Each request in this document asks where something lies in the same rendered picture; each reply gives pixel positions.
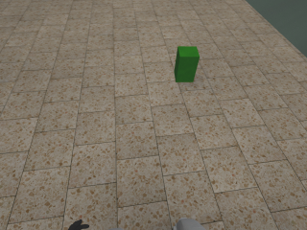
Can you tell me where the left robot hand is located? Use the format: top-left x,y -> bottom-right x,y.
68,219 -> 89,230

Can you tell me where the right robot thigh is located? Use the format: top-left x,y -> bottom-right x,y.
173,218 -> 206,230

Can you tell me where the carton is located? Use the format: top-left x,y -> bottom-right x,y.
174,46 -> 200,82

